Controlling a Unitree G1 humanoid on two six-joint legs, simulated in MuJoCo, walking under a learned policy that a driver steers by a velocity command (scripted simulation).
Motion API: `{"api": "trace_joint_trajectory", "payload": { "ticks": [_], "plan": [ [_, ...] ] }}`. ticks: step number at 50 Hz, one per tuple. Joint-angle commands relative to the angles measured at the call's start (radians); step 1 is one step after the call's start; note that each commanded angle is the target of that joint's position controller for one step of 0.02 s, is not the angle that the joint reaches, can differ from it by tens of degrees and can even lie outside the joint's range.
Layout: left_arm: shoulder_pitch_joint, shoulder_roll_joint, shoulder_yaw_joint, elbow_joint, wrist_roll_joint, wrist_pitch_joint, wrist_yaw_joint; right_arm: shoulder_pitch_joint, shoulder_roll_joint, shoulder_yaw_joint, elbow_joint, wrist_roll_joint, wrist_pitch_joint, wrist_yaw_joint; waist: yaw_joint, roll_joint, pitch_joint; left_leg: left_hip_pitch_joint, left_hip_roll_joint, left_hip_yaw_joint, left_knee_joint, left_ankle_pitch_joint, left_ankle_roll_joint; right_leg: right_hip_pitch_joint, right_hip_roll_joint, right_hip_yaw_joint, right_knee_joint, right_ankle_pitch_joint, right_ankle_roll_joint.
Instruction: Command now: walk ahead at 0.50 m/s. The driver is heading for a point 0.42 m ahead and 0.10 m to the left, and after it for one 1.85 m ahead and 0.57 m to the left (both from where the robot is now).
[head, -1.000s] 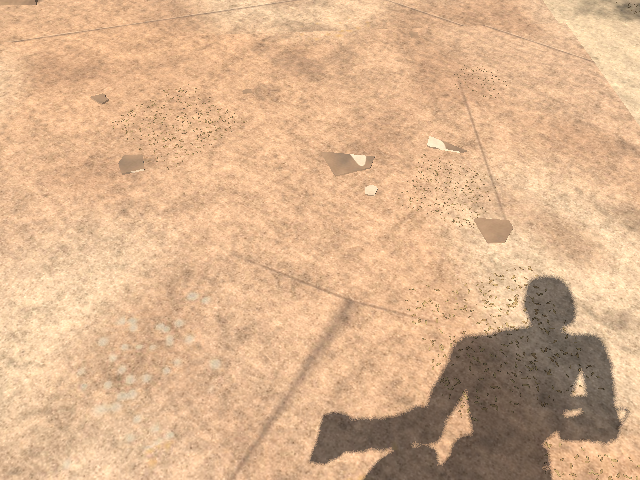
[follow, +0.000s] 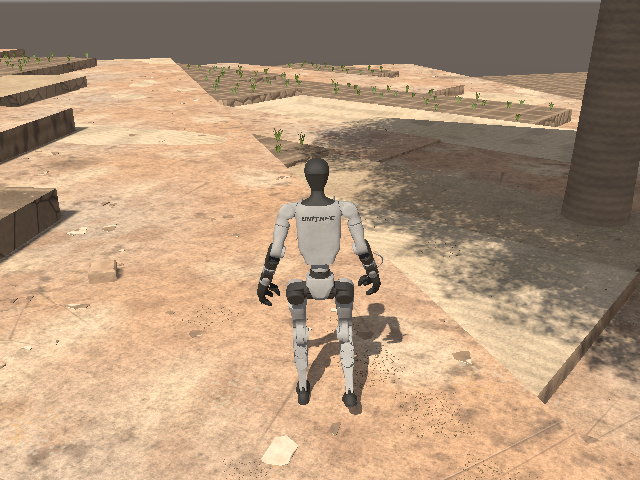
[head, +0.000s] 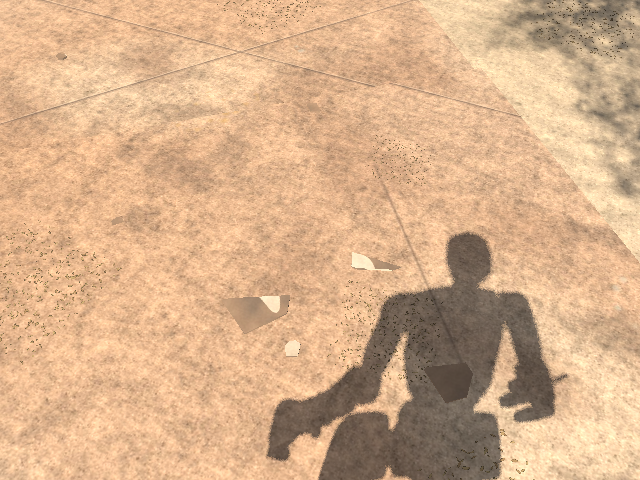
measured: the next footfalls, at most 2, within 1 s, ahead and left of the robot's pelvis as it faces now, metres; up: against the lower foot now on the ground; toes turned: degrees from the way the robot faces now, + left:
right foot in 0.40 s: +0.40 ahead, -0.15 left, +0.00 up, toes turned +0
left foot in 0.94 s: +0.64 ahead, +0.14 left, +0.00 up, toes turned +21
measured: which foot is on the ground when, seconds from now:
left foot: down 0.00-0.42, up 0.44-0.92, down 0.94-1.00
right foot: up 0.00-0.38, down 0.40-0.92, up 0.94-1.00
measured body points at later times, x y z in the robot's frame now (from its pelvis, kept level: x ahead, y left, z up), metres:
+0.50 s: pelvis +0.28 -0.05 +0.00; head +0.31 -0.07 +0.44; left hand +0.45 +0.21 -0.09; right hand +0.31 -0.33 -0.14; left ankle +0.13 +0.08 -0.65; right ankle +0.36 -0.15 -0.73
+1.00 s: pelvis +0.54 +0.03 -0.02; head +0.58 +0.05 +0.43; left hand +0.50 +0.32 -0.15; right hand +0.79 -0.17 -0.11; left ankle +0.60 +0.12 -0.73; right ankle +0.41 -0.16 -0.65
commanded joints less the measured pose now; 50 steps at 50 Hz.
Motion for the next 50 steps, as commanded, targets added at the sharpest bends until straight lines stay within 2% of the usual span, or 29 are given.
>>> {"api": "trace_joint_trajectory", "payload": {
  "ticks": [1,4,6,10,14,17,18,19,20,21,22,23,24,25,26,27,28,30,34,37,41,42,44,45,46,47,48,49,50],
  "plan": [
    [-0.003,0.088,0.028,-0.077,0.005,-0.009,0.004,0.029,-0.106,-0.024,-0.039,-0.01,-0.015,-0.004,-0.002,0.13,-0.07,0.224,0.258,-0.349,-0.309,0.009,0.171,-0.22,-0.103,0.047,-0.013,0.104,0.003],
    [-0.046,0.062,0.021,-0.089,0.013,0.007,0.009,0.046,-0.135,-0.032,-0.016,-0.001,-0.024,-0.014,0.004,0.101,-0.031,0.189,0.252,-0.26,-0.361,0.122,0.19,-0.259,-0.115,0.032,-0.123,0.187,0.035],
    [-0.106,0.052,0.017,-0.102,0.017,0.004,0.008,0.069,-0.149,-0.036,-0.002,0.001,-0.02,-0.023,-0.011,0.082,-0.015,0.211,0.238,-0.208,-0.374,0.172,0.18,-0.289,-0.116,0.026,-0.238,0.297,0.049],
    [-0.235,0.022,0.003,-0.126,0.012,-0.011,-0.008,0.124,-0.166,-0.038,0.027,0.013,-0.009,-0.033,-0.06,0.081,0.013,0.232,0.201,-0.119,-0.379,0.185,0.143,-0.236,-0.078,-0.015,-0.48,0.476,0.051],
    [-0.337,0.027,0.0,-0.16,0.002,-0.021,-0.029,0.192,-0.177,-0.043,0.066,0.02,0.011,-0.036,-0.093,0.083,0.045,0.341,0.248,-0.128,-0.339,0.184,0.14,-0.248,-0.053,-0.021,-0.591,0.463,0.033],
    [-0.334,0.055,0.009,-0.172,0.004,-0.03,-0.041,0.197,-0.188,-0.051,0.082,0.027,0.028,-0.042,-0.061,0.096,0.039,0.412,0.286,-0.166,-0.261,0.284,0.119,-0.202,-0.035,-0.012,-0.645,0.356,-0.002],
    [-0.284,0.074,0.018,-0.16,0.006,-0.034,-0.04,0.181,-0.198,-0.055,0.081,0.028,0.032,-0.045,-0.027,0.108,0.012,0.415,0.28,-0.17,-0.205,0.389,0.11,-0.121,-0.014,-0.026,-0.659,0.321,-0.015],
    [-0.17,0.104,0.036,-0.127,0.01,-0.037,-0.035,0.157,-0.196,-0.053,0.076,0.029,0.037,-0.046,0.04,0.102,-0.056,0.387,0.241,-0.146,-0.08,0.515,0.088,0.048,0.013,-0.052,-0.694,0.331,-0.037],
    [0.0,0.16,0.06,-0.083,0.019,-0.037,-0.025,0.154,-0.155,-0.037,0.063,0.017,0.036,-0.046,0.111,0.075,-0.188,0.261,0.184,-0.112,0.134,0.456,0.056,0.332,-0.042,-0.009,-0.648,0.36,-0.076],
    [0.129,0.262,0.084,-0.067,0.039,-0.032,-0.014,0.239,-0.051,-0.005,0.032,0.001,0.021,-0.041,0.109,-0.125,-0.362,-0.101,0.049,-0.045,0.517,0.07,-0.013,0.743,-0.305,0.343,-0.637,0.305,-0.192],
    [0.157,0.215,0.072,-0.054,0.027,-0.024,-0.016,0.268,-0.048,0.001,0.044,0.02,0.003,-0.037,0.111,-0.264,-0.456,-0.292,-0.023,-0.138,0.724,-0.423,-0.033,0.822,-0.407,0.66,-0.787,0.133,-0.272],
    [0.097,0.147,0.05,-0.061,0.02,-0.023,-0.013,0.192,-0.153,-0.03,0.034,0.048,-0.005,-0.034,0.12,-0.155,-0.298,-0.383,0.041,-0.184,0.804,-0.382,-0.025,0.701,-0.372,0.554,-0.825,0.03,-0.223],
    [0.032,0.113,0.039,-0.066,0.018,-0.023,-0.009,0.12,-0.16,-0.034,0.013,0.053,-0.007,-0.034,0.1,-0.114,-0.185,-0.398,0.09,-0.153,0.793,-0.292,-0.019,0.565,-0.337,0.416,-0.851,0.037,-0.186],
    [-0.033,0.084,0.03,-0.064,0.021,-0.026,-0.011,0.089,-0.147,-0.036,0.008,0.043,-0.001,-0.037,0.069,-0.07,-0.106,-0.366,0.123,-0.142,0.743,-0.219,-0.024,0.432,-0.297,0.318,-0.896,0.094,-0.168],
    [-0.08,0.055,0.022,-0.063,0.025,-0.034,-0.012,0.097,-0.136,-0.044,0.013,0.035,0.012,-0.041,0.036,-0.085,-0.064,-0.318,0.152,-0.151,0.693,-0.163,-0.028,0.342,-0.263,0.232,-0.934,0.155,-0.152],
    [-0.108,0.048,0.022,-0.058,0.031,-0.041,-0.014,0.124,-0.113,-0.043,0.021,0.036,0.027,-0.041,0.01,-0.096,-0.047,-0.262,0.163,-0.152,0.677,-0.129,-0.034,0.278,-0.246,0.172,-0.967,0.198,-0.145],
    [-0.12,0.047,0.024,-0.05,0.032,-0.048,-0.014,0.137,-0.088,-0.04,0.024,0.037,0.04,-0.042,-0.003,-0.087,-0.037,-0.242,0.167,-0.148,0.666,-0.111,-0.04,0.244,-0.241,0.124,-0.99,0.249,-0.149],
    [-0.125,0.066,0.032,-0.032,0.036,-0.057,-0.011,0.116,-0.07,-0.041,0.007,0.033,0.057,-0.044,-0.016,-0.058,-0.01,-0.272,0.171,-0.154,0.63,-0.052,-0.052,0.222,-0.24,0.039,-1.018,0.34,-0.156],
    [-0.106,0.094,0.041,-0.003,0.038,-0.052,0.006,0.031,-0.055,-0.039,-0.03,0.025,0.054,-0.03,0.0,-0.032,0.017,-0.312,0.162,-0.136,0.414,0.148,-0.061,0.262,-0.212,-0.107,-1.03,0.426,-0.142],
    [-0.071,0.121,0.049,0.015,0.029,-0.041,0.015,-0.08,-0.032,-0.027,-0.069,0.021,0.048,-0.009,0.044,-0.009,0.048,-0.291,0.148,-0.069,0.257,0.23,-0.05,0.301,-0.218,-0.176,-1.037,0.44,-0.131],
    [-0.014,0.148,0.062,0.047,0.008,-0.012,0.017,-0.174,-0.038,-0.024,-0.129,0.023,0.05,0.013,0.07,-0.006,0.077,-0.337,0.131,-0.026,0.155,0.153,-0.013,0.46,-0.264,-0.215,-0.977,0.534,-0.116],
    [-0.016,0.157,0.065,0.05,0.003,-0.003,0.018,-0.176,-0.046,-0.028,-0.14,0.023,0.051,0.018,0.061,-0.014,0.072,-0.323,0.116,-0.008,0.143,0.109,0.002,0.49,-0.272,-0.228,-0.941,0.621,-0.107],
    [-0.037,0.186,0.073,0.044,-0.005,0.012,0.023,-0.127,-0.079,-0.045,-0.148,0.023,0.057,0.022,0.014,-0.049,0.015,-0.209,0.053,0.051,0.144,0.003,0.04,0.523,-0.272,-0.254,-0.807,0.952,-0.084],
    [-0.051,0.197,0.076,0.041,-0.009,0.021,0.025,-0.04,-0.108,-0.063,-0.134,0.026,0.06,0.021,-0.039,-0.06,-0.037,-0.095,0.011,0.077,0.14,-0.038,0.065,0.513,-0.261,-0.267,-0.673,1.081,-0.071],
    [-0.071,0.194,0.072,0.036,-0.014,0.027,0.026,0.111,-0.157,-0.093,-0.097,0.029,0.061,0.012,-0.126,-0.041,-0.114,0.125,-0.034,0.081,0.071,0.015,0.102,0.436,-0.224,-0.291,-0.467,1.069,-0.04],
    [-0.055,0.154,0.056,0.021,0.009,0.019,0.028,0.265,-0.247,-0.13,-0.059,0.031,0.072,-0.01,-0.182,0.067,-0.203,0.427,0.059,-0.109,0.036,0.018,0.158,0.193,-0.177,-0.293,-0.159,0.758,0.01],
    [0.035,0.001,0.009,-0.034,0.043,-0.01,0.012,0.221,-0.343,-0.139,-0.068,0.038,0.061,-0.015,-0.045,0.312,-0.277,0.729,0.3,-0.682,-0.068,-0.148,0.351,-0.259,0.042,-0.179,0.173,-0.175,0.07],
    [-0.075,0.077,0.017,-0.045,0.003,-0.053,-0.002,0.246,-0.256,-0.112,-0.099,0.027,0.045,-0.007,-0.12,0.178,-0.371,0.771,0.353,-0.865,-0.206,-0.246,0.367,-0.369,0.049,0.044,0.263,-0.212,0.049],
    [-0.167,0.12,0.028,-0.074,-0.032,-0.075,-0.01,0.211,-0.203,-0.096,-0.094,0.018,0.029,-0.005,-0.128,0.132,-0.234,0.683,0.331,-0.727,-0.225,-0.167,0.316,-0.443,0.002,0.049,0.237,-0.115,0.022]
  ]
}}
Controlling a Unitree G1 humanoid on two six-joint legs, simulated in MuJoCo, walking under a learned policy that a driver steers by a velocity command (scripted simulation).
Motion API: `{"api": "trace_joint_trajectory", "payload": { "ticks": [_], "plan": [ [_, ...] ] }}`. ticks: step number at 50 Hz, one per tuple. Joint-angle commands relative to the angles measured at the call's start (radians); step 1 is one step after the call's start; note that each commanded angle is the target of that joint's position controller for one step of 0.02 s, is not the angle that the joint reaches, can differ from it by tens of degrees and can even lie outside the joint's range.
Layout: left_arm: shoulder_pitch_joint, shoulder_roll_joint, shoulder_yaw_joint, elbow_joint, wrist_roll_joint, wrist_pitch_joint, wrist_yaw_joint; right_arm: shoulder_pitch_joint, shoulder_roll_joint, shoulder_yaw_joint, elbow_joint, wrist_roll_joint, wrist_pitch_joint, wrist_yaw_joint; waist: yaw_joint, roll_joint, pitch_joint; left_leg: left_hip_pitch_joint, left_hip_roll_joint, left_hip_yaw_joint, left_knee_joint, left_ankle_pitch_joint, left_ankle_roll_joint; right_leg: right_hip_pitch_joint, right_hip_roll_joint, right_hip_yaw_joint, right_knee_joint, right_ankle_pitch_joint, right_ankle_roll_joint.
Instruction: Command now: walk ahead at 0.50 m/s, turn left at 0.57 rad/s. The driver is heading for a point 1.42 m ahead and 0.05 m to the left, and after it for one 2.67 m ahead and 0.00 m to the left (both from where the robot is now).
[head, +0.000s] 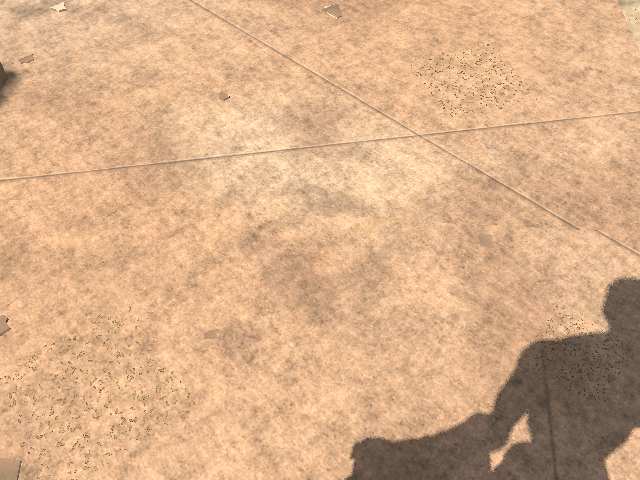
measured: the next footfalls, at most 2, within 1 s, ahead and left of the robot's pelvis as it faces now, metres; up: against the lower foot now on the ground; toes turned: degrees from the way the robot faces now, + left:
right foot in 0.42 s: +0.45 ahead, -0.11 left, +0.00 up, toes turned +10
left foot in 0.96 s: +0.69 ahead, +0.18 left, +0.00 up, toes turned +12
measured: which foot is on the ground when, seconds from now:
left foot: down 0.00-0.44, up 0.46-0.94, down 0.96-1.00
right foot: up 0.00-0.40, down 0.42-0.96, up 0.98-1.00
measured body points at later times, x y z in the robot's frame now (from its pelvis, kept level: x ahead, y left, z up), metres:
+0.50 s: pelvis +0.30 -0.03 +0.01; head +0.33 -0.03 +0.46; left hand +0.44 +0.25 -0.08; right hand +0.39 -0.31 -0.12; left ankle +0.12 +0.07 -0.65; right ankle +0.41 -0.11 -0.72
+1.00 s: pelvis +0.57 +0.06 +0.01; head +0.60 +0.07 +0.45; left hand +0.50 +0.33 -0.13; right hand +0.84 -0.13 -0.06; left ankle +0.65 +0.17 -0.72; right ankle +0.42 -0.11 -0.68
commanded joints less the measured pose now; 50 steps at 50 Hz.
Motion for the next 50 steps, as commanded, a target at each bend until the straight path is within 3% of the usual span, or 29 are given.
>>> {"api": "trace_joint_trajectory", "payload": {
  "ticks": [1,2,3,5,7,11,15,18,20,21,22,23,24,25,26,27,28,29,31,33,37,40,43,45,46,47,48,49,50],
  "plan": [
    [-0.115,0.118,0.01,-0.147,-0.02,-0.085,-0.011,0.216,-0.162,-0.046,-0.015,-0.005,-0.03,-0.008,-0.1,0.023,-0.204,0.651,0.303,-0.61,-0.365,-0.038,0.227,-0.624,-0.014,0.163,0.232,0.097,-0.049],
    [-0.111,0.124,0.017,-0.133,0.008,-0.085,-0.004,0.147,-0.126,-0.036,-0.029,-0.005,-0.031,-0.011,-0.058,0.001,-0.151,0.516,0.263,-0.512,-0.373,0.072,0.202,-0.555,-0.043,0.162,0.143,0.144,-0.042],
    [-0.088,0.133,0.024,-0.127,0.017,-0.074,-0.004,0.11,-0.105,-0.026,-0.048,-0.018,-0.032,-0.017,-0.024,0.023,-0.138,0.428,0.24,-0.462,-0.392,0.152,0.194,-0.482,-0.062,0.171,0.098,0.181,-0.035],
    [-0.073,0.116,0.024,-0.128,0.027,-0.049,-0.005,0.102,-0.114,-0.027,-0.056,-0.016,-0.034,-0.026,-0.001,0.022,-0.122,0.341,0.218,-0.41,-0.42,0.246,0.197,-0.433,-0.061,0.155,0.014,0.209,-0.004],
    [-0.121,0.088,0.016,-0.147,0.034,-0.036,-0.002,0.129,-0.145,-0.035,-0.05,-0.012,-0.036,-0.04,-0.008,0.018,-0.094,0.28,0.193,-0.352,-0.434,0.298,0.191,-0.436,-0.045,0.134,-0.103,0.289,0.028],
    [-0.246,0.042,-0.008,-0.172,0.027,-0.039,-0.018,0.181,-0.138,-0.031,-0.027,-0.01,-0.031,-0.055,-0.069,0.062,-0.069,0.23,0.127,-0.241,-0.433,0.218,0.12,-0.353,-0.002,0.105,-0.417,0.597,0.04],
    [-0.329,0.068,-0.007,-0.2,0.012,-0.05,-0.034,0.254,-0.138,-0.028,0.017,-0.006,-0.031,-0.051,-0.11,0.076,-0.04,0.319,0.182,-0.293,-0.401,0.138,0.105,-0.356,0.012,0.117,-0.528,0.644,0.009],
    [-0.323,0.096,0.001,-0.208,0.014,-0.061,-0.044,0.274,-0.144,-0.031,0.036,-0.009,-0.021,-0.056,-0.094,0.093,-0.031,0.44,0.24,-0.346,-0.335,0.218,0.092,-0.38,0.017,0.12,-0.57,0.527,-0.036],
    [-0.22,0.122,0.015,-0.182,0.016,-0.067,-0.043,0.247,-0.148,-0.032,0.034,-0.01,-0.013,-0.058,-0.031,0.112,-0.071,0.47,0.223,-0.332,-0.23,0.442,0.065,-0.251,0.05,0.08,-0.608,0.468,-0.078],
    [-0.094,0.157,0.033,-0.147,0.023,-0.07,-0.039,0.237,-0.125,-0.022,0.027,-0.014,-0.01,-0.056,0.029,0.091,-0.166,0.434,0.167,-0.287,-0.073,0.538,0.039,-0.058,0.037,0.087,-0.6,0.503,-0.115],
    [0.071,0.214,0.045,-0.126,0.035,-0.07,-0.035,0.257,-0.084,-0.002,0.005,-0.031,-0.011,-0.057,0.082,-0.015,-0.324,0.262,0.094,-0.236,0.212,0.328,0.001,0.238,-0.128,0.276,-0.558,0.519,-0.19],
    [0.16,0.27,0.064,-0.08,0.026,-0.057,-0.043,0.406,-0.004,0.02,0.008,-0.006,-0.027,-0.051,0.031,-0.327,-0.434,-0.113,-0.065,-0.164,0.551,-0.3,-0.08,0.552,-0.326,0.737,-0.673,0.273,-0.353],
    [0.161,0.172,0.039,-0.077,-0.004,-0.055,-0.048,0.348,-0.095,0.008,0.018,0.007,-0.035,-0.051,0.073,-0.222,-0.368,-0.253,-0.022,-0.241,0.652,-0.372,-0.075,0.533,-0.321,0.84,-0.767,0.019,-0.33],
    [0.087,0.127,0.024,-0.092,-0.001,-0.05,-0.043,0.219,-0.142,-0.006,-0.012,0.013,-0.04,-0.049,0.084,-0.133,-0.218,-0.304,0.026,-0.217,0.661,-0.282,-0.068,0.402,-0.285,0.695,-0.786,0.02,-0.281],
    [0.021,0.115,0.016,-0.105,0.014,-0.043,-0.039,0.154,-0.133,-0.003,-0.029,0.003,-0.044,-0.051,0.06,-0.062,-0.144,-0.28,0.073,-0.173,0.623,-0.203,-0.068,0.269,-0.246,0.583,-0.801,0.127,-0.258],
    [-0.014,0.095,0.008,-0.107,0.022,-0.04,-0.038,0.126,-0.122,-0.005,-0.038,-0.012,-0.047,-0.05,0.037,-0.05,-0.091,-0.256,0.104,-0.161,0.559,-0.152,-0.073,0.169,-0.213,0.511,-0.823,0.231,-0.258],
    [-0.028,0.08,0.001,-0.107,0.032,-0.043,-0.036,0.141,-0.108,-0.007,-0.036,-0.015,-0.046,-0.047,0.009,-0.074,-0.089,-0.199,0.131,-0.16,0.515,-0.117,-0.074,0.112,-0.183,0.454,-0.841,0.313,-0.249],
    [-0.028,0.075,-0.001,-0.102,0.031,-0.044,-0.036,0.16,-0.089,-0.004,-0.03,-0.013,-0.043,-0.046,-0.004,-0.092,-0.094,-0.167,0.138,-0.15,0.48,-0.106,-0.079,0.087,-0.164,0.414,-0.859,0.366,-0.249],
    [-0.013,0.093,0.002,-0.087,0.018,-0.048,-0.033,0.16,-0.061,0.003,-0.031,-0.015,-0.035,-0.046,-0.014,-0.095,-0.087,-0.166,0.152,-0.127,0.405,-0.096,-0.096,0.056,-0.161,0.352,-0.889,0.461,-0.265],
    [0.004,0.126,0.011,-0.074,0.014,-0.046,-0.025,0.096,-0.046,0.012,-0.054,-0.021,-0.034,-0.046,-0.002,-0.075,-0.067,-0.198,0.161,-0.11,0.291,-0.019,-0.116,0.049,-0.161,0.302,-0.916,0.526,-0.273],
    [0.049,0.146,0.014,-0.049,0.004,-0.033,-0.016,-0.027,-0.022,0.025,-0.077,-0.017,-0.043,-0.036,0.039,-0.068,-0.048,-0.145,0.137,-0.077,0.041,0.211,-0.124,0.045,-0.112,0.188,-0.927,0.574,-0.231],
    [0.112,0.153,0.013,-0.018,-0.003,-0.022,-0.015,-0.115,-0.022,0.028,-0.1,-0.008,-0.05,-0.023,0.073,-0.067,-0.027,-0.116,0.111,-0.06,-0.058,0.276,-0.12,0.085,-0.129,0.177,-0.911,0.566,-0.224],
    [0.142,0.161,0.016,0.006,-0.005,-0.004,-0.011,-0.168,-0.037,0.025,-0.126,-0.005,-0.056,-0.008,0.071,-0.074,-0.01,-0.135,0.098,-0.065,-0.118,0.209,-0.091,0.184,-0.177,0.193,-0.863,0.61,-0.21],
    [0.131,0.179,0.022,0.011,-0.006,0.007,-0.006,-0.132,-0.062,0.016,-0.122,-0.007,-0.059,-0.002,0.034,-0.088,-0.033,-0.066,0.078,-0.053,-0.148,0.14,-0.062,0.229,-0.193,0.192,-0.797,0.737,-0.191],
    [0.11,0.188,0.024,0.009,-0.008,0.012,-0.003,-0.057,-0.085,0.003,-0.102,-0.011,-0.06,-0.003,-0.016,-0.094,-0.078,0.05,0.051,-0.027,-0.173,0.132,-0.041,0.226,-0.176,0.169,-0.71,0.889,-0.175],
    [0.102,0.172,0.017,0.004,-0.005,0.016,-0.001,0.087,-0.128,-0.02,-0.056,-0.015,-0.059,-0.01,-0.085,-0.077,-0.171,0.261,0.039,-0.013,-0.183,0.155,-0.01,0.176,-0.128,0.13,-0.544,0.97,-0.149],
    [0.098,0.126,-0.003,-0.023,0.017,0.014,0.001,0.272,-0.196,-0.041,-0.021,-0.026,-0.056,-0.021,-0.154,0.011,-0.32,0.566,0.201,-0.187,-0.135,0.197,0.055,-0.018,-0.074,0.09,-0.253,0.743,-0.113],
    [0.226,0.004,-0.04,-0.037,0.019,-0.008,-0.007,0.317,-0.272,-0.054,0.001,-0.026,-0.05,-0.019,-0.089,0.281,-0.443,0.887,0.425,-0.652,-0.227,0.01,0.219,-0.414,0.108,0.077,0.096,0.063,-0.05],
    [0.174,0.102,-0.019,-0.022,0.0,-0.028,-0.015,0.329,-0.172,-0.03,-0.001,-0.013,-0.046,-0.018,-0.131,0.207,-0.436,0.875,0.422,-0.758,-0.312,-0.14,0.213,-0.538,0.075,0.197,0.215,-0.072,-0.057]
  ]
}}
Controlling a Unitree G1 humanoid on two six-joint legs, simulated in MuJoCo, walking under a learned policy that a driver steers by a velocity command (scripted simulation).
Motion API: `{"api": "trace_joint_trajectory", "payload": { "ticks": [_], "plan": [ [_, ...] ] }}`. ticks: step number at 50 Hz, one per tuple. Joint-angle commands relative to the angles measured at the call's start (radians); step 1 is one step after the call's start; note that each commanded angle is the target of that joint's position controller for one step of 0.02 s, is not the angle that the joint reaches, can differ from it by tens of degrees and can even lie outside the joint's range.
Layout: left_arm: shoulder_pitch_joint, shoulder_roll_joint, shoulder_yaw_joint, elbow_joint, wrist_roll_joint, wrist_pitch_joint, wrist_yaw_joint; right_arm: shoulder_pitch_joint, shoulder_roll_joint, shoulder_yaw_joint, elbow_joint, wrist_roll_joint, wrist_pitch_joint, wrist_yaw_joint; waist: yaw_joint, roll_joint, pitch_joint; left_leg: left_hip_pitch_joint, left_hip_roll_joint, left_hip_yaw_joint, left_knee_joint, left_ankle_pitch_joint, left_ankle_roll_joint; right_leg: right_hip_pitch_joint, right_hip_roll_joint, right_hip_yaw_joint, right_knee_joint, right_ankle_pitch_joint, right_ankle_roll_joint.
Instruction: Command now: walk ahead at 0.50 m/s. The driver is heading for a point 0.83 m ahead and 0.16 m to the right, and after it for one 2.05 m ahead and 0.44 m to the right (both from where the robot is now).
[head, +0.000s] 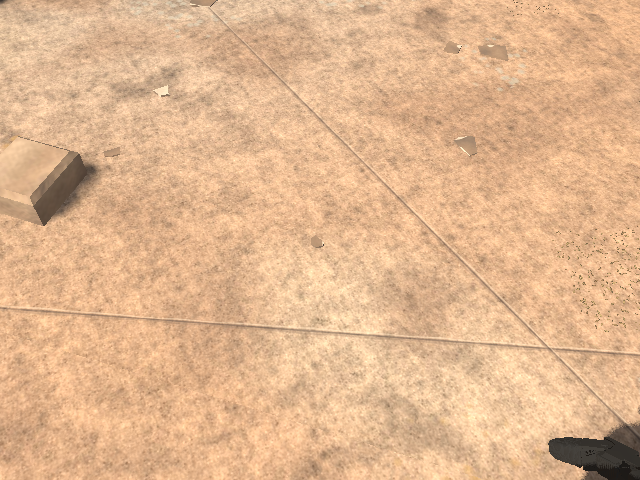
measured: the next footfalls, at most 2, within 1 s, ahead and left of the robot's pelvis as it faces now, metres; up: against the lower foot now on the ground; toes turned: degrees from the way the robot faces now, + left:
right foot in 0.48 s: +0.42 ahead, -0.14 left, +0.00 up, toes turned -2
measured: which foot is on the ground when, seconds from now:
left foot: down 0.00-0.50, up 0.52-1.00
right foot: up 0.00-0.46, down 0.48-1.00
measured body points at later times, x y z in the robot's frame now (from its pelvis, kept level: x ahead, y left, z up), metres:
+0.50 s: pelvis +0.27 -0.03 +0.00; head +0.30 -0.04 +0.45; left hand +0.49 +0.20 -0.08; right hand +0.26 -0.32 -0.14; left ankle +0.11 +0.10 -0.71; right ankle +0.38 -0.14 -0.73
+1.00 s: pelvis +0.55 -0.01 -0.01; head +0.58 +0.00 +0.44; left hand +0.52 +0.28 -0.14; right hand +0.77 -0.24 -0.09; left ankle +0.68 +0.10 -0.74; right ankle +0.38 -0.14 -0.72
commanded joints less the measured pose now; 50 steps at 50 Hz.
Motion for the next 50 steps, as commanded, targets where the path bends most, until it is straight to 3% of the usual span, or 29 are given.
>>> {"api": "trace_joint_trajectory", "payload": {
  "ticks": [1,2,3,4,6,9,13,16,19,22,23,24,25,26,27,28,29,30,32,34,37,41,45,48,49,50],
  "plan": [
    [-0.041,0.141,0.019,-0.11,-0.028,-0.056,-0.013,0.33,-0.174,-0.056,0.034,0.005,0.006,-0.011,-0.174,0.169,-0.231,0.75,0.352,-0.598,-0.246,-0.204,0.223,-0.668,-0.034,0.076,0.517,-0.025,-0.025],
    [-0.098,0.131,0.017,-0.122,-0.025,-0.06,-0.01,0.265,-0.157,-0.05,0.026,-0.001,0.006,-0.011,-0.147,0.096,-0.149,0.612,0.309,-0.486,-0.269,-0.119,0.2,-0.646,-0.08,0.048,0.475,0.066,-0.024],
    [-0.122,0.123,0.021,-0.126,-0.009,-0.058,-0.008,0.217,-0.134,-0.043,0.024,-0.008,0.005,-0.008,-0.119,0.07,-0.088,0.495,0.274,-0.41,-0.3,-0.027,0.19,-0.613,-0.107,0.039,0.414,0.124,-0.015],
    [-0.103,0.113,0.024,-0.121,-0.003,-0.048,-0.008,0.19,-0.112,-0.036,0.023,-0.016,0.0,-0.007,-0.084,0.086,-0.075,0.419,0.248,-0.357,-0.329,0.034,0.181,-0.551,-0.131,0.047,0.376,0.165,-0.009],
    [-0.073,0.073,0.018,-0.111,-0.001,-0.026,-0.007,0.181,-0.113,-0.038,0.035,-0.009,-0.011,-0.004,-0.054,0.095,-0.067,0.341,0.232,-0.299,-0.379,0.084,0.192,-0.496,-0.141,0.04,0.32,0.193,0.007],
    [-0.154,0.055,0.013,-0.139,0.01,-0.012,-0.002,0.208,-0.148,-0.048,0.065,-0.005,-0.019,-0.013,-0.059,0.07,-0.02,0.306,0.226,-0.226,-0.426,0.122,0.201,-0.548,-0.15,0.032,0.182,0.311,0.034],
    [-0.294,0.034,0.003,-0.174,0.011,-0.024,-0.014,0.257,-0.17,-0.052,0.101,0.001,-0.011,-0.027,-0.102,0.06,0.013,0.31,0.182,-0.128,-0.439,0.129,0.156,-0.522,-0.121,0.008,-0.08,0.544,0.035],
    [-0.385,0.031,-0.001,-0.202,0.002,-0.032,-0.025,0.321,-0.186,-0.055,0.141,0.009,-0.004,-0.03,-0.137,0.06,0.024,0.349,0.191,-0.107,-0.425,0.115,0.144,-0.476,-0.089,-0.012,-0.188,0.607,0.032],
    [-0.428,0.051,0.003,-0.225,-0.003,-0.038,-0.041,0.35,-0.188,-0.058,0.169,0.012,0.011,-0.033,-0.138,0.067,0.033,0.452,0.238,-0.119,-0.367,0.151,0.132,-0.494,-0.077,-0.005,-0.237,0.541,0.002],
    [-0.338,0.095,0.02,-0.206,0.0,-0.047,-0.05,0.315,-0.204,-0.065,0.175,0.014,0.024,-0.04,-0.072,0.094,-0.013,0.515,0.254,-0.117,-0.244,0.365,0.099,-0.372,-0.048,-0.026,-0.262,0.428,-0.046],
    [-0.22,0.121,0.038,-0.168,0.004,-0.048,-0.046,0.3,-0.196,-0.061,0.172,0.014,0.03,-0.042,-0.01,0.082,-0.078,0.494,0.212,-0.085,-0.103,0.492,0.079,-0.213,-0.016,-0.061,-0.284,0.423,-0.071],
    [-0.057,0.182,0.062,-0.124,0.009,-0.049,-0.037,0.312,-0.161,-0.045,0.16,0.004,0.032,-0.045,0.048,0.03,-0.2,0.376,0.155,-0.041,0.135,0.4,0.046,0.044,-0.086,0.007,-0.264,0.465,-0.119],
    [0.036,0.283,0.088,-0.112,0.016,-0.043,-0.032,0.443,-0.055,-0.01,0.142,-0.004,0.014,-0.035,0.018,-0.193,-0.352,-0.029,0.005,0.011,0.53,0.012,-0.032,0.441,-0.331,0.429,-0.296,0.315,-0.285],
    [0.066,0.211,0.068,-0.103,0.0,-0.038,-0.036,0.419,-0.073,-0.011,0.154,0.002,-0.007,-0.031,0.04,-0.26,-0.4,-0.199,-0.05,-0.111,0.684,-0.462,-0.032,0.499,-0.376,0.686,-0.453,0.169,-0.318],
    [0.006,0.158,0.049,-0.111,-0.004,-0.039,-0.035,0.322,-0.167,-0.037,0.126,0.03,-0.021,-0.026,0.043,-0.18,-0.258,-0.289,0.012,-0.144,0.745,-0.419,-0.013,0.393,-0.349,0.571,-0.48,0.116,-0.268],
    [-0.066,0.134,0.041,-0.128,0.001,-0.037,-0.032,0.251,-0.169,-0.036,0.106,0.036,-0.024,-0.029,0.02,-0.11,-0.164,-0.289,0.063,-0.112,0.719,-0.329,-0.004,0.256,-0.317,0.452,-0.495,0.174,-0.239],
    [-0.125,0.105,0.032,-0.135,0.009,-0.037,-0.034,0.22,-0.16,-0.038,0.101,0.021,-0.02,-0.033,-0.009,-0.061,-0.093,-0.258,0.099,-0.099,0.66,-0.261,-0.009,0.122,-0.287,0.366,-0.524,0.259,-0.23],
    [-0.16,0.079,0.025,-0.14,0.019,-0.043,-0.036,0.23,-0.149,-0.043,0.104,0.011,-0.01,-0.035,-0.045,-0.077,-0.067,-0.191,0.133,-0.11,0.597,-0.21,-0.01,0.028,-0.256,0.306,-0.554,0.319,-0.215],
    [-0.179,0.077,0.025,-0.135,0.017,-0.05,-0.037,0.258,-0.109,-0.038,0.114,0.01,0.012,-0.036,-0.078,-0.086,-0.052,-0.12,0.148,-0.106,0.524,-0.169,-0.021,-0.058,-0.229,0.238,-0.612,0.371,-0.218],
    [-0.161,0.107,0.035,-0.119,0.012,-0.057,-0.03,0.213,-0.097,-0.035,0.096,0.003,0.022,-0.038,-0.08,-0.063,-0.026,-0.149,0.154,-0.099,0.425,-0.099,-0.04,-0.074,-0.228,0.186,-0.649,0.44,-0.231],
    [-0.124,0.135,0.044,-0.094,0.009,-0.054,-0.015,0.124,-0.081,-0.028,0.073,-0.004,0.015,-0.032,-0.056,-0.044,-0.017,-0.15,0.144,-0.086,0.232,0.091,-0.056,-0.053,-0.202,0.1,-0.663,0.518,-0.212],
    [-0.058,0.137,0.044,-0.056,-0.009,-0.051,-0.001,-0.004,-0.072,-0.022,0.046,0.006,-0.009,-0.011,-0.011,-0.04,0.011,-0.11,0.108,-0.067,0.017,0.319,-0.054,-0.019,-0.173,0.032,-0.638,0.48,-0.178],
    [-0.001,0.148,0.051,-0.02,-0.011,-0.029,0.005,-0.094,-0.081,-0.017,0.014,0.016,-0.011,0.012,0.016,-0.042,0.046,-0.128,0.098,-0.087,-0.096,0.272,-0.034,0.085,-0.224,0.058,-0.559,0.426,-0.165],
    [0.011,0.164,0.061,-0.007,-0.009,-0.014,0.01,-0.08,-0.109,-0.02,0.014,0.017,-0.012,0.021,-0.006,-0.039,0.045,-0.107,0.092,-0.09,-0.113,0.14,-0.006,0.157,-0.261,0.083,-0.462,0.514,-0.145],
    [0.01,0.169,0.064,-0.006,-0.011,-0.008,0.009,-0.045,-0.121,-0.025,0.024,0.015,-0.014,0.018,-0.028,-0.034,0.028,-0.038,0.08,-0.078,-0.122,0.089,0.007,0.153,-0.255,0.092,-0.4,0.592,-0.136],
    [-0.008,0.166,0.061,-0.009,-0.012,-0.003,0.005,0.062,-0.147,-0.041,0.057,0.011,-0.019,0.013,-0.09,-0.012,-0.033,0.116,0.054,-0.049,-0.159,0.093,0.029,0.132,-0.215,0.074,-0.266,0.697,-0.119]
  ]
}}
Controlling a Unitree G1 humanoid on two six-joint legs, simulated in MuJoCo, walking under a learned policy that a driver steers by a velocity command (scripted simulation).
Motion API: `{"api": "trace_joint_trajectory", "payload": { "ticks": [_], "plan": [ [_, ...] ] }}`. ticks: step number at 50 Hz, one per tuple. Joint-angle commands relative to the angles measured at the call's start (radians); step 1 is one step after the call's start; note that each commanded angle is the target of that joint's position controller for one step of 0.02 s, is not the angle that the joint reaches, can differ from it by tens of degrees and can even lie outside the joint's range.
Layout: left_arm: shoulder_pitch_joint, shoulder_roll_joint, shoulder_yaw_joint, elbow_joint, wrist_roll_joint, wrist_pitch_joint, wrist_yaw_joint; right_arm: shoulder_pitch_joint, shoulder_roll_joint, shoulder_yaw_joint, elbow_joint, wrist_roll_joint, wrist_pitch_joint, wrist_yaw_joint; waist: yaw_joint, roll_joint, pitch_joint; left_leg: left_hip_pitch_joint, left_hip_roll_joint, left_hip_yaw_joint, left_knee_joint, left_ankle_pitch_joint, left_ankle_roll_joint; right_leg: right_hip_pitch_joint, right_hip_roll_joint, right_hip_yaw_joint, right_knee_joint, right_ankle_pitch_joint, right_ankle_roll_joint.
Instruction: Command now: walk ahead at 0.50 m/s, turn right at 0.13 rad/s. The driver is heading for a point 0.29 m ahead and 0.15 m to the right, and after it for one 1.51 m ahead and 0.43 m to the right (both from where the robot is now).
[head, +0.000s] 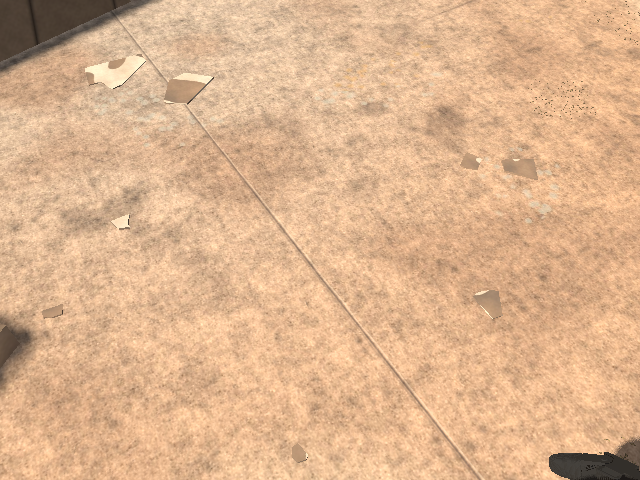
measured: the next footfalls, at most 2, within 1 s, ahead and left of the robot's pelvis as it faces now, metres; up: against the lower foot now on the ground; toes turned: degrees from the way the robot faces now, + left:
left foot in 0.02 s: +0.17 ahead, +0.12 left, -0.03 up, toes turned +0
right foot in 0.50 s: +0.41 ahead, -0.09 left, -0.03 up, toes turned -15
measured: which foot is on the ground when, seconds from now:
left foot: up 0.00-0.00, down 0.02-0.52, up 0.54-0.94, down 0.96-1.00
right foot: down 0.00-0.02, up 0.04-0.48, down 0.50-0.98, up 1.00-1.00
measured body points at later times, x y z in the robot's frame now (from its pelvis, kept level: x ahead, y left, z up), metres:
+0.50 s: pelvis +0.26 +0.02 -0.03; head +0.29 +0.00 +0.42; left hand +0.50 +0.22 -0.12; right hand +0.25 -0.27 -0.16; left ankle +0.13 +0.12 -0.74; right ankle +0.37 -0.09 -0.74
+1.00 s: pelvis +0.36 +0.03 -0.02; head +0.39 +0.03 +0.43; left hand +0.63 +0.20 -0.12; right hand +0.34 -0.27 -0.13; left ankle +0.44 +0.15 -0.75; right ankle +0.37 -0.08 -0.74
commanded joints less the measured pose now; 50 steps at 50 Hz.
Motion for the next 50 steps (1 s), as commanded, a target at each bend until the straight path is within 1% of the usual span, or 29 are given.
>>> {"api": "trace_joint_trajectory", "payload": {
  "ticks": [1,2,3,4,5,6,7,9,11,14,18,21,24,25,26,27,28,29,30,31,33,35,38,41,44,47,48,49,50],
  "plan": [
    [-0.012,0.137,0.023,-0.043,0.004,0.005,-0.002,0.246,-0.185,-0.069,0.028,-0.011,-0.017,-0.013,-0.176,-0.042,-0.137,0.388,0.014,0.007,0.021,-0.032,0.059,-0.134,-0.195,0.118,0.33,0.622,-0.117],
    [0.015,0.055,-0.004,-0.068,0.036,0.001,-0.006,0.395,-0.256,-0.084,0.054,-0.021,-0.012,-0.024,-0.201,0.129,-0.296,0.691,0.212,-0.198,0.106,0.076,0.092,-0.364,-0.105,0.063,0.649,0.201,-0.078],
    [0.156,-0.013,-0.026,-0.06,0.005,-0.025,-0.011,0.428,-0.291,-0.089,0.073,-0.023,-0.003,-0.02,-0.151,0.307,-0.393,0.957,0.376,-0.573,0.035,-0.011,0.25,-0.712,0.026,0.116,0.917,-0.203,-0.027],
    [0.06,0.087,-0.004,-0.065,-0.03,-0.041,-0.005,0.438,-0.219,-0.08,0.079,-0.009,0.004,-0.02,-0.202,0.154,-0.331,0.884,0.358,-0.589,-0.064,-0.231,0.233,-0.815,-0.032,0.184,0.966,-0.146,-0.03],
    [-0.057,0.138,0.008,-0.095,-0.039,-0.047,0.001,0.357,-0.171,-0.066,0.061,-0.014,-0.002,-0.025,-0.205,0.089,-0.183,0.743,0.316,-0.459,-0.107,-0.235,0.184,-0.842,-0.076,0.166,0.955,-0.051,-0.04],
    [-0.095,0.133,0.012,-0.099,-0.031,-0.04,0.012,0.26,-0.142,-0.053,0.045,-0.025,-0.007,-0.024,-0.165,0.031,-0.107,0.594,0.28,-0.365,-0.142,-0.159,0.152,-0.798,-0.118,0.148,0.926,0.04,-0.036],
    [-0.09,0.124,0.017,-0.098,-0.015,-0.029,0.015,0.21,-0.115,-0.046,0.043,-0.03,-0.013,-0.024,-0.132,0.056,-0.062,0.493,0.258,-0.294,-0.166,-0.072,0.14,-0.756,-0.144,0.157,0.885,0.105,-0.033],
    [-0.049,0.076,0.02,-0.083,-0.013,-0.005,0.007,0.171,-0.08,-0.04,0.057,-0.038,-0.029,-0.024,-0.087,0.083,-0.035,0.386,0.197,-0.138,-0.212,0.07,0.1,-0.657,-0.17,0.169,0.802,0.197,-0.034],
    [-0.071,0.039,0.016,-0.1,-0.009,0.011,0.006,0.179,-0.1,-0.047,0.079,-0.038,-0.035,-0.033,-0.075,0.053,-0.006,0.348,0.184,-0.044,-0.245,0.165,0.104,-0.671,-0.17,0.16,0.734,0.263,-0.019],
    [-0.13,0.029,0.015,-0.145,0.006,0.012,0.0,0.155,-0.123,-0.052,0.088,-0.042,-0.026,-0.058,-0.062,0.027,0.029,0.324,0.159,0.082,-0.245,0.396,0.095,-0.669,-0.139,0.126,0.544,0.382,-0.002],
    [-0.268,-0.005,-0.001,-0.213,0.018,0.011,-0.032,0.196,-0.148,-0.055,0.105,-0.025,0.001,-0.094,-0.112,0.014,0.014,0.367,0.138,0.188,-0.208,0.469,0.055,-0.593,-0.097,0.018,0.304,0.562,-0.012],
    [-0.278,0.023,0.009,-0.249,0.021,0.02,-0.056,0.202,-0.174,-0.064,0.109,-0.013,0.031,-0.105,-0.098,0.022,-0.006,0.467,0.177,0.202,-0.114,0.553,0.054,-0.58,-0.068,-0.006,0.253,0.476,-0.041],
    [-0.132,0.096,0.042,-0.239,0.021,0.019,-0.067,0.153,-0.196,-0.076,0.079,0.0,0.062,-0.117,-0.015,0.032,-0.078,0.487,0.173,0.207,0.155,0.715,0.035,-0.421,0.002,-0.043,0.211,0.351,-0.104],
    [-0.022,0.139,0.063,-0.218,0.023,0.014,-0.055,0.136,-0.186,-0.073,0.068,0.002,0.067,-0.114,0.046,-0.018,-0.13,0.425,0.119,0.224,0.365,0.579,-0.006,-0.258,0.013,-0.014,0.082,0.497,-0.142],
    [-0.008,0.221,0.077,-0.228,0.025,0.018,-0.027,0.194,-0.109,-0.047,0.049,-0.04,0.059,-0.099,0.002,-0.218,-0.211,0.186,0.013,0.224,0.67,-0.08,-0.067,-0.009,-0.176,0.248,0.119,0.975,-0.219],
    [-0.075,0.279,0.077,-0.279,0.044,0.02,-0.02,0.305,-0.062,-0.026,0.026,-0.055,0.046,-0.074,-0.092,-0.322,-0.366,-0.115,-0.181,0.061,1.012,-0.774,-0.123,0.239,-0.425,0.709,0.107,1.173,-0.478],
    [-0.1,0.215,0.065,-0.305,0.039,0.029,-0.024,0.257,-0.145,-0.043,0.038,-0.029,0.034,-0.054,-0.027,-0.155,-0.425,-0.158,-0.116,-0.102,1.043,-0.706,-0.102,0.188,-0.397,0.67,0.041,0.957,-0.464],
    [-0.173,0.173,0.053,-0.324,0.026,0.031,-0.023,0.171,-0.16,-0.049,0.009,-0.001,0.036,-0.054,-0.038,-0.098,-0.292,-0.188,-0.082,-0.087,0.99,-0.624,-0.088,0.06,-0.346,0.552,0.01,0.804,-0.405],
    [-0.217,0.139,0.045,-0.322,0.008,0.036,-0.02,0.147,-0.145,-0.051,0.016,-0.011,0.047,-0.066,-0.073,0.004,-0.173,-0.186,-0.043,-0.07,0.889,-0.561,-0.092,-0.092,-0.286,0.467,-0.025,0.666,-0.337],
    [-0.24,0.118,0.038,-0.326,0.004,0.042,-0.012,0.14,-0.155,-0.057,0.017,-0.025,0.063,-0.08,-0.089,-0.013,-0.126,-0.148,-0.019,-0.067,0.803,-0.522,-0.096,-0.201,-0.257,0.43,-0.044,0.572,-0.305],
    [-0.249,0.134,0.044,-0.338,0.027,0.053,-0.005,0.155,-0.136,-0.058,0.01,-0.032,0.083,-0.084,-0.115,-0.092,-0.102,-0.049,-0.036,-0.048,0.701,-0.467,-0.106,-0.333,-0.193,0.396,-0.076,0.506,-0.281],
    [-0.234,0.156,0.053,-0.344,0.031,0.057,0.008,0.16,-0.11,-0.051,0.009,-0.032,0.084,-0.09,-0.112,-0.12,-0.127,-0.029,-0.049,-0.044,0.599,-0.443,-0.124,-0.341,-0.175,0.378,-0.068,0.547,-0.278],
    [-0.23,0.166,0.057,-0.353,0.019,0.071,0.027,0.135,-0.107,-0.049,0.001,-0.029,0.088,-0.096,-0.097,-0.132,-0.168,-0.022,-0.048,-0.061,0.499,-0.37,-0.146,-0.32,-0.166,0.39,-0.055,0.418,-0.254],
    [-0.238,0.145,0.048,-0.355,0.027,0.083,0.034,0.107,-0.109,-0.047,-0.008,-0.022,0.089,-0.093,-0.077,-0.172,-0.153,0.018,-0.039,-0.053,0.421,-0.332,-0.151,-0.349,-0.153,0.4,-0.059,0.258,-0.231],
    [-0.222,0.128,0.037,-0.347,0.035,0.09,0.029,0.096,-0.111,-0.044,-0.018,-0.019,0.075,-0.084,-0.059,-0.197,-0.138,0.065,-0.038,-0.04,0.325,-0.362,-0.138,-0.329,-0.166,0.432,-0.031,0.256,-0.225],
    [-0.224,0.1,0.017,-0.339,0.026,0.096,0.027,0.155,-0.097,-0.041,-0.003,-0.022,0.055,-0.063,-0.1,-0.189,-0.129,0.216,-0.05,-0.006,0.042,-0.239,-0.089,-0.327,-0.146,0.434,0.047,0.323,-0.178],
    [-0.179,0.078,0.01,-0.325,0.026,0.094,0.027,0.165,-0.128,-0.046,-0.004,-0.038,0.051,-0.059,-0.094,-0.141,-0.118,0.29,0.013,-0.061,-0.038,-0.156,-0.056,-0.365,-0.107,0.403,0.095,0.278,-0.127],
    [-0.127,0.041,-0.001,-0.328,0.041,0.088,0.025,0.16,-0.207,-0.058,-0.018,-0.058,0.052,-0.062,-0.042,0.075,-0.126,0.348,0.2,-0.249,-0.081,0.012,0.025,-0.439,0.007,0.276,0.273,0.08,-0.062],
    [-0.172,0.078,0.012,-0.356,0.032,0.078,0.023,0.132,-0.189,-0.052,-0.005,-0.078,0.055,-0.06,-0.035,0.241,-0.066,0.228,0.295,-0.395,-0.127,0.034,0.168,-0.48,0.056,0.177,0.314,-0.072,-0.022]
  ]
}}
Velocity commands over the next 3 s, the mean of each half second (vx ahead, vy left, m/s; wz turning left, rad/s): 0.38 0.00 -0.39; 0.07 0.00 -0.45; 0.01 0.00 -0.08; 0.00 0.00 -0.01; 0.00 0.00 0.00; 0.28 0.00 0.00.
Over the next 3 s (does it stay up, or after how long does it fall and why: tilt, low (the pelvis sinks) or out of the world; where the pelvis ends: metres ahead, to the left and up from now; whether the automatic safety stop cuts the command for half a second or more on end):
stays up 0.49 -0.01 -0.01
